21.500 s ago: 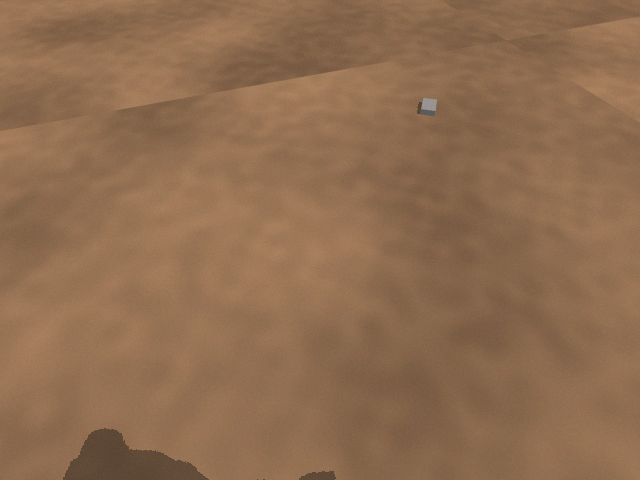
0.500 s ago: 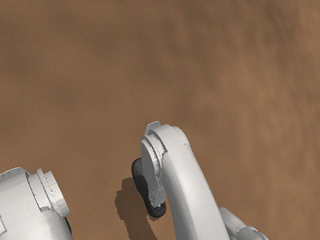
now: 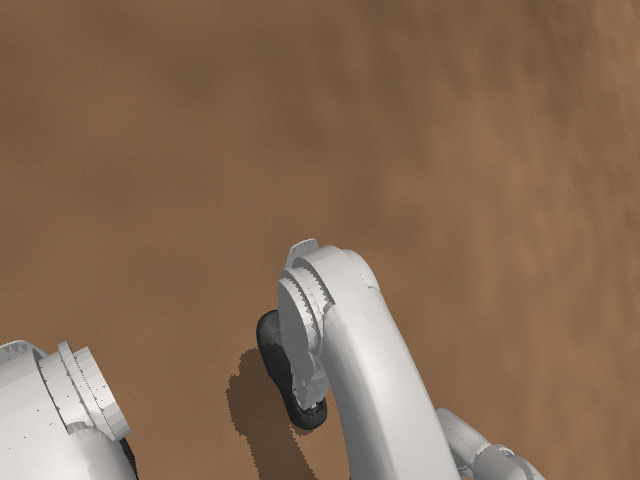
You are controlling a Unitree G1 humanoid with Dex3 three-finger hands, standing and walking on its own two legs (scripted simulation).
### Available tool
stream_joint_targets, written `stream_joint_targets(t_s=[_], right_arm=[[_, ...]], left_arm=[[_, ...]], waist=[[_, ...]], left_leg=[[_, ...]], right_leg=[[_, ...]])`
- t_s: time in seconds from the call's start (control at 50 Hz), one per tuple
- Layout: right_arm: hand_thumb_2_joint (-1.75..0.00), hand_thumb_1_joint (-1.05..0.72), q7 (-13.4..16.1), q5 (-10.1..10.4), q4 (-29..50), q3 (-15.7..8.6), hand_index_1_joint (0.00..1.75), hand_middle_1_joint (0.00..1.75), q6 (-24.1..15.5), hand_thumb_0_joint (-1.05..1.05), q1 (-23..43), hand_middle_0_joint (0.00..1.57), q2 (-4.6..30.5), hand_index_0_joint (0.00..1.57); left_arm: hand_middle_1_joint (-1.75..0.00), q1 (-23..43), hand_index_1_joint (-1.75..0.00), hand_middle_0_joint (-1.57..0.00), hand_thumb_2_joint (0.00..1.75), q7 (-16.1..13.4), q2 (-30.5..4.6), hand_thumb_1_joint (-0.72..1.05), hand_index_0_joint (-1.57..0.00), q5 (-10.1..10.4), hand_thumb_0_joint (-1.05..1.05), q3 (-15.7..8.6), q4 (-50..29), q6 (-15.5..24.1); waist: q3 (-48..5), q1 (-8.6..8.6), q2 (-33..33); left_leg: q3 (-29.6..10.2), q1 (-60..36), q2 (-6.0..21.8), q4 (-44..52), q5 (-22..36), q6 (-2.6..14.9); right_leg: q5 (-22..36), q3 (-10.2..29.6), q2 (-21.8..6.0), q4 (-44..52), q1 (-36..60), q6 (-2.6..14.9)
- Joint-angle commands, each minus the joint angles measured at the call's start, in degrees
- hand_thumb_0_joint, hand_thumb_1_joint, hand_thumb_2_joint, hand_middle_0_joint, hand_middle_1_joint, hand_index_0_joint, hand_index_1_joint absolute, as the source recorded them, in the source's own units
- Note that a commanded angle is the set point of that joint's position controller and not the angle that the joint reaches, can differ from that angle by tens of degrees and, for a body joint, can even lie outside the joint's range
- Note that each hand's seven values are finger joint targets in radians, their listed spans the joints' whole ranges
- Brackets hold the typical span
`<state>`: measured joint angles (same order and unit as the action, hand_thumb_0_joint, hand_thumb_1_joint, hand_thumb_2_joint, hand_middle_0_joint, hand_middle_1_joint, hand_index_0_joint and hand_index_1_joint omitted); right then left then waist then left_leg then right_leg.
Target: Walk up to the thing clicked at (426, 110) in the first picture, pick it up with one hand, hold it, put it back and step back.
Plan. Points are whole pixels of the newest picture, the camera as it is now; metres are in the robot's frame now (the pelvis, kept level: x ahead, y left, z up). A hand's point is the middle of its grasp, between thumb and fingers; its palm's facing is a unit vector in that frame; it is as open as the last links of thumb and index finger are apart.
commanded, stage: close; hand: left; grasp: from above
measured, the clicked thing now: out of the picture +0.46 +0.37 -0.28
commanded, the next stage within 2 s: settle in 1.56 s
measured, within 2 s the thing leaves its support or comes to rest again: leaves its support in 1.92 s
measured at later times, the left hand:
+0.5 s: hand out of the picture +0.44 +0.36 -0.25, palm faces -0.44 -0.20 -0.87, open 13.0 cm
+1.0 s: hand out of the picture +0.43 +0.36 -0.25, palm faces -0.44 -0.17 -0.88, open 11.1 cm
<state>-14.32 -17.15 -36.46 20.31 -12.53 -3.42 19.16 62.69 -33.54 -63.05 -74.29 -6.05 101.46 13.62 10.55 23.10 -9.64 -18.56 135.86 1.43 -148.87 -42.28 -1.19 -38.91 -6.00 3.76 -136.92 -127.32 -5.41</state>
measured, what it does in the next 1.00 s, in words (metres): stands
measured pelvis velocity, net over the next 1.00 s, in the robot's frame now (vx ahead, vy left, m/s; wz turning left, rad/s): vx -0.01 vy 0.00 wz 0.00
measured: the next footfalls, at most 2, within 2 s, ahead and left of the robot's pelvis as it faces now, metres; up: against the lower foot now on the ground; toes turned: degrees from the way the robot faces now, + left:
none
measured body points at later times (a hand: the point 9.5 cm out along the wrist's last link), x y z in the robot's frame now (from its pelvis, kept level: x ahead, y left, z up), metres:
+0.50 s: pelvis +0.00 +0.00 +0.00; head +0.27 +0.16 +0.32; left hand +0.46 +0.36 -0.20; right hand +0.06 -0.25 -0.04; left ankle +0.05 +0.13 -0.26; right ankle +0.12 -0.14 -0.26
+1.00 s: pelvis -0.01 +0.00 +0.00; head +0.27 +0.15 +0.32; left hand +0.45 +0.36 -0.20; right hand +0.07 -0.24 -0.05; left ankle +0.05 +0.13 -0.26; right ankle +0.12 -0.14 -0.26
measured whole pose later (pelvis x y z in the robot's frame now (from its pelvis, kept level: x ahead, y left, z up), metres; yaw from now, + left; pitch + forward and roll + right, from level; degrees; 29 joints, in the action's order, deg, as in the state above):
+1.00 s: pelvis -0.01 +0.00 +0.00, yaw +0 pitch +26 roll -17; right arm -13.4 -17.2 -35.5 21.0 -12.3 -3.1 19.4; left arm 63.3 -33.4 -64.0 -74.3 -4.9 101.0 13.8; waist 11.2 23.0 -9.7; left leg -18.0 136.0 1.6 -148.4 -41.3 -0.3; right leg -38.0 -6.0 3.5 -136.1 -126.9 -5.0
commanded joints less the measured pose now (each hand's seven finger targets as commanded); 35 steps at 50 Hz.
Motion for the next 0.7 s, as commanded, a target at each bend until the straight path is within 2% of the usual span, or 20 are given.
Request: stream_joint_targets(t_s=[0.0, 0.02, 0.06, 0.1, 0.12, 0.16, 0.18, 0.2, 0.22, 0.26, 0.28, 0.32, 0.36, 0.4, 0.42, 0.48, 0.52, 0.6, 0.62, 0.68], right_arm=[[-0.90, -0.90, 0.80, 0.31, -0.89, -5.50, 0.30, 0.30, 0.08, 0.00, -10.02, 0.20, 19.46, 0.20], [-0.90, -0.90, 0.89, 0.32, -1.02, -5.71, 0.30, 0.30, 0.24, 0.00, -10.30, 0.20, 19.79, 0.20], [-0.90, -0.89, 0.75, 0.55, -0.70, -5.32, 0.30, 0.30, 0.21, 0.00, -9.20, 0.20, 19.28, 0.20], [-0.90, -0.89, 0.78, 0.45, -0.86, -5.54, 0.30, 0.30, 0.39, 0.00, -9.27, 0.20, 19.62, 0.20], [-0.90, -0.89, 0.89, 0.46, -0.93, -5.74, 0.30, 0.30, 0.52, 0.00, -9.36, 0.20, 19.90, 0.20], [-0.90, -0.89, 0.74, 0.23, -1.16, -6.18, 0.30, 0.30, 0.42, 0.00, -9.19, 0.20, 20.06, 0.20], [-0.90, -0.89, 0.91, 0.01, -1.20, -5.77, 0.30, 0.30, 0.43, 0.00, -9.00, 0.20, 19.77, 0.20], [-0.90, -0.89, 0.91, 0.18, -0.93, -5.95, 0.30, 0.30, 0.48, 0.00, -9.56, 0.20, 20.25, 0.20], [-0.90, -0.89, 1.16, 0.35, -0.72, -6.39, 0.30, 0.30, 0.49, 0.00, -9.31, 0.20, 20.45, 0.20], [-0.90, -0.89, 1.22, 0.43, -0.87, -6.47, 0.30, 0.30, 0.33, 0.00, -10.05, 0.20, 20.66, 0.20], [-0.90, -0.89, 1.39, 0.58, -0.92, -6.79, 0.30, 0.30, 0.24, 0.00, -9.84, 0.20, 20.86, 0.20], [-0.90, -0.89, 1.42, 0.59, -0.55, -6.78, 0.30, 0.30, 0.28, 0.00, -10.33, 0.20, 20.87, 0.20], [-0.90, -0.89, 1.31, 0.75, -0.56, -5.94, 0.30, 0.30, 0.46, 0.00, -10.14, 0.20, 20.10, 0.20], [-0.90, -0.89, 1.22, 0.81, -0.35, -5.79, 0.30, 0.30, 0.46, 0.00, -9.95, 0.20, 19.80, 0.20], [-0.90, -0.89, 1.47, 0.79, -0.18, -5.83, 0.30, 0.30, 0.75, 0.00, -9.82, 0.20, 20.24, 0.20], [-0.90, -0.89, 1.67, 0.74, -0.13, -5.47, 0.30, 0.30, 1.34, 0.00, -10.10, 0.20, 19.94, 0.20], [-0.90, -0.89, 1.67, 0.49, -0.26, -5.07, 0.30, 0.30, 1.48, 0.00, -9.28, 0.20, 19.33, 0.20], [-0.90, -0.89, 1.59, 0.54, -0.12, -5.25, 0.30, 0.30, 1.40, 0.00, -9.05, 0.20, 19.75, 0.20], [-0.90, -0.89, 1.44, 0.29, 0.24, -4.98, 0.30, 0.30, 1.30, 0.00, -8.50, 0.20, 19.46, 0.20], [-0.90, -0.89, 1.57, 0.26, 0.27, -5.18, 0.30, 0.30, 1.46, 0.00, -8.88, 0.20, 19.96, 0.20]], left_arm=[[-1.00, 11.82, -1.00, -0.08, 0.96, -2.09, -11.96, -0.52, -0.07, 1.23, 0.00, -0.27, -6.81, 0.58], [-1.00, 13.04, -1.00, -0.08, 0.96, -2.55, -12.92, -0.52, -0.07, 1.30, 0.00, -1.20, -9.23, 1.00], [-1.01, 11.75, -1.00, -0.10, 0.92, -2.69, -12.31, -0.45, -0.11, 0.87, 0.00, -0.78, -7.50, 0.84], [-0.99, 13.65, -0.98, -0.12, 0.91, -3.13, -13.18, -0.43, -0.13, 0.22, 0.00, -1.00, -9.20, 1.13], [-0.99, 14.03, -0.97, -0.12, 0.89, -3.35, -13.75, -0.41, -0.14, 0.27, 0.00, -1.83, -9.59, 1.07], [-0.96, 12.84, -0.95, -0.15, 0.87, -3.24, -12.43, -0.38, -0.17, 0.00, 0.00, -0.81, -7.51, 0.64], [-0.97, 11.35, -0.95, -0.15, 0.86, -3.40, -12.23, -0.37, -0.17, 0.06, 0.00, -0.78, -5.10, 0.34], [-0.97, 12.06, -0.95, -0.16, 0.85, -3.30, -12.80, -0.36, -0.17, -0.18, 0.00, -0.85, -6.36, 0.26], [-0.97, 11.88, -0.95, -0.15, 0.85, -3.05, -12.14, -0.36, -0.17, 0.17, 0.00, -0.51, -5.39, -0.09], [-0.96, 14.18, -0.94, -0.17, 0.83, -2.60, -13.27, -0.33, -0.20, 0.67, 0.00, -1.29, -7.41, -0.21], [-0.96, 12.75, -0.93, -0.17, 0.82, -2.17, -12.15, -0.33, -0.20, 0.83, 0.00, -0.28, -5.67, -0.52], [-0.96, 13.27, -0.94, -0.18, 0.82, -1.66, -11.94, -0.32, -0.20, 1.06, 0.00, -0.29, -6.75, -0.38], [-0.95, 13.72, -0.92, -0.19, 0.79, -1.02, -12.17, -0.29, -0.22, 1.67, 0.00, -0.38, -7.17, 0.02], [-0.95, 12.85, -0.92, -0.20, 0.77, -0.06, -10.79, -0.27, -0.24, 1.80, 0.00, 0.86, -6.49, 0.22], [-0.94, 13.97, -0.91, -0.22, 0.76, -0.08, -11.93, -0.25, -0.25, 1.90, 0.00, 0.60, -7.31, 0.63], [-0.91, 13.78, -0.87, -0.25, 0.73, -0.11, -13.16, -0.22, -0.28, 0.88, 0.00, 0.11, -8.38, 1.08], [-0.89, 11.40, -0.86, -0.26, 0.73, -0.17, -11.29, -0.21, -0.29, 0.81, 0.00, 1.16, -5.85, 1.15], [-0.86, 13.38, -0.83, -0.29, 0.70, -0.99, -12.58, -0.17, -0.32, 0.09, 0.00, 0.58, -8.82, 1.68], [-0.85, 12.04, -0.82, -0.30, 0.69, -1.09, -11.31, -0.15, -0.33, -0.21, 0.00, 1.34, -7.45, 1.59], [-0.82, 13.05, -0.79, -0.33, 0.67, -2.27, -13.19, -0.12, -0.36, -0.54, 0.00, -0.18, -8.32, 1.74]], waist=[[-36.17, 2.33, 34.62], [-37.79, 2.00, 35.96], [-36.21, 1.79, 35.54], [-36.95, 2.29, 36.19], [-37.71, 1.94, 36.70], [-35.17, 2.50, 36.63], [-33.56, 2.75, 33.91], [-33.66, 2.84, 34.08], [-32.95, 2.87, 32.86], [-33.95, 2.77, 34.00], [-32.72, 3.20, 33.44], [-34.48, 3.28, 33.77], [-35.52, 2.87, 33.46], [-34.45, 3.30, 32.79], [-35.27, 3.14, 32.63], [-36.41, 2.25, 34.68], [-33.81, 2.49, 33.45], [-35.10, 1.74, 37.04], [-33.75, 2.39, 35.89], [-34.69, 2.13, 36.19]], left_leg=[[8.40, -30.97, 1.99, 15.36, 16.59, 0.59], [8.09, -32.02, 2.15, 15.87, 17.78, 0.34], [7.95, -32.22, 2.20, 15.49, 17.91, 0.23], [7.84, -32.05, 2.26, 15.60, 17.49, 0.20], [7.87, -32.56, 2.21, 15.95, 17.60, 0.15], [8.40, -31.18, 2.08, 15.73, 16.13, 0.27], [8.57, -29.50, 2.11, 15.83, 14.71, 0.46], [8.73, -29.03, 1.97, 15.87, 14.50, 0.64], [8.84, -28.45, 1.90, 15.77, 13.40, 0.78], [8.35, -29.36, 1.89, 16.52, 13.23, 0.64], [8.43, -29.07, 1.95, 16.53, 12.88, 0.67], [7.86, -30.24, 2.05, 16.93, 13.92, 0.54], [7.30, -30.09, 2.09, 16.96, 14.31, 0.54], [7.19, -30.20, 2.12, 16.41, 14.62, 0.55], [7.19, -29.82, 2.19, 16.62, 14.23, 0.60], [7.47, -31.35, 2.13, 16.77, 16.65, 0.33], [7.74, -29.81, 2.13, 16.65, 15.48, 0.42], [7.11, -33.12, 2.33, 17.46, 16.54, -0.27], [7.17, -31.91, 2.30, 17.06, 16.02, -0.06], [7.27, -32.03, 2.23, 17.67, 15.24, -0.06]], right_leg=[[17.97, -10.69, 1.63, 9.29, 20.08, 5.33], [18.73, -10.92, 1.74, 9.20, 20.41, 5.41], [18.66, -10.98, 1.41, 8.14, 19.04, 5.41], [18.66, -10.85, 1.59, 8.37, 19.37, 5.46], [18.55, -10.94, 1.56, 8.47, 18.97, 5.58], [17.47, -10.67, 1.44, 8.68, 18.01, 5.53], [16.77, -10.63, 1.63, 9.76, 18.49, 5.33], [16.59, -10.46, 1.75, 10.12, 18.46, 5.33], [15.87, -10.20, 1.61, 10.54, 17.99, 5.31], [15.20, -10.45, 1.32, 10.17, 17.26, 5.45], [15.06, -10.23, 1.31, 10.28, 17.45, 5.49], [15.64, -10.55, 1.46, 10.07, 18.15, 5.57], [15.81, -10.76, 1.30, 9.85, 18.26, 5.50], [16.18, -10.72, 1.16, 9.38, 17.95, 5.25], [15.99, -10.71, 1.34, 10.01, 18.55, 5.22], [17.59, -10.55, 1.43, 9.85, 19.21, 5.41], [16.73, -10.71, 1.65, 9.87, 18.28, 5.42], [16.89, -10.96, 1.33, 8.42, 16.73, 5.79], [16.66, -11.18, 1.48, 8.41, 16.60, 5.65], [16.40, -10.86, 1.42, 9.10, 17.35, 5.69]])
